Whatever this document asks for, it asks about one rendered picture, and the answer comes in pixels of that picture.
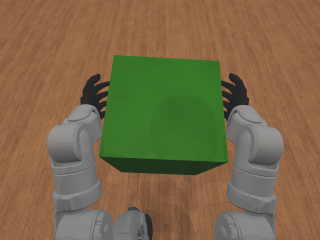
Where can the robot right hand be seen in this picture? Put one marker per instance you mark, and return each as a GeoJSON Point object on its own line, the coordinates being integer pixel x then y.
{"type": "Point", "coordinates": [238, 96]}

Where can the right robot forearm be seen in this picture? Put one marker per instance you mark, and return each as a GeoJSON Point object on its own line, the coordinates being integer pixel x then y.
{"type": "Point", "coordinates": [256, 163]}

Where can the right robot upper arm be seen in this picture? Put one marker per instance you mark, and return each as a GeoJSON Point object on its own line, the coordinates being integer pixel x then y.
{"type": "Point", "coordinates": [237, 225]}

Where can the left robot shin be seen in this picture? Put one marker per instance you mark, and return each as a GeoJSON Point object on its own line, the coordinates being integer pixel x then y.
{"type": "Point", "coordinates": [145, 237]}

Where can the robot left hand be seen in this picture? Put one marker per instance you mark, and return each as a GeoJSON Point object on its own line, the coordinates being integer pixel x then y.
{"type": "Point", "coordinates": [90, 96]}

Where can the carton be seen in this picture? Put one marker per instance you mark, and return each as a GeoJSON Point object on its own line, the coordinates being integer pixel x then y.
{"type": "Point", "coordinates": [164, 116]}

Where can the left robot upper arm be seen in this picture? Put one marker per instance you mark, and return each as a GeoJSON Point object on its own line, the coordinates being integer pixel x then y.
{"type": "Point", "coordinates": [92, 224]}

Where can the left robot forearm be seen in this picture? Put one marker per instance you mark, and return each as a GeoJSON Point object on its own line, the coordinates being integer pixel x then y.
{"type": "Point", "coordinates": [72, 158]}

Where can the robot left thigh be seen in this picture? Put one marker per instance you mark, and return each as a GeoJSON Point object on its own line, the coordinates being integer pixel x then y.
{"type": "Point", "coordinates": [130, 225]}

